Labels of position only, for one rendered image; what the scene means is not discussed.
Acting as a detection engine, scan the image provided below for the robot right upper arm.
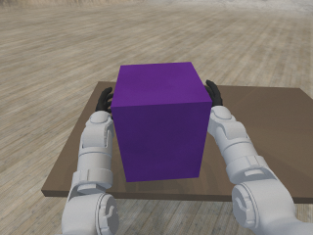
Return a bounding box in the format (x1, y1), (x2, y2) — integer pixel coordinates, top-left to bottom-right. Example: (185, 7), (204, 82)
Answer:
(232, 178), (313, 235)

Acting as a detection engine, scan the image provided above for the right robot forearm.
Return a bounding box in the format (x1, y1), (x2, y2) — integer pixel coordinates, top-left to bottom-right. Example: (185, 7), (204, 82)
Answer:
(207, 106), (296, 214)

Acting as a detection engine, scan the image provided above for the robot left upper arm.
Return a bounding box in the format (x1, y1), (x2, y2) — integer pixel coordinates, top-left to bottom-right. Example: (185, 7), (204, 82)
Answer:
(55, 193), (119, 235)

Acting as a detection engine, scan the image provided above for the table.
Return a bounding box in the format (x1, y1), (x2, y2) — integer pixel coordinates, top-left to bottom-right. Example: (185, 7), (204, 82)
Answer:
(41, 81), (313, 205)

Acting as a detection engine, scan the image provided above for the carton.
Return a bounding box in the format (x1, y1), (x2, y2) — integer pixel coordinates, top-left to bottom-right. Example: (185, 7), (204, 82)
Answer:
(111, 62), (212, 182)

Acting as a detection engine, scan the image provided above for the robot left hand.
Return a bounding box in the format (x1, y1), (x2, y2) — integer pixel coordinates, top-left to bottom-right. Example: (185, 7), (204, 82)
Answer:
(95, 87), (113, 119)

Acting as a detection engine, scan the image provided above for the left robot forearm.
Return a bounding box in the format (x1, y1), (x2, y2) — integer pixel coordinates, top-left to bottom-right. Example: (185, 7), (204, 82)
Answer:
(61, 111), (114, 233)

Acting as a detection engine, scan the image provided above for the robot right hand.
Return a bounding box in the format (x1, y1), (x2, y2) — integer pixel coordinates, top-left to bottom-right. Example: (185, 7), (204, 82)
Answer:
(204, 79), (223, 108)

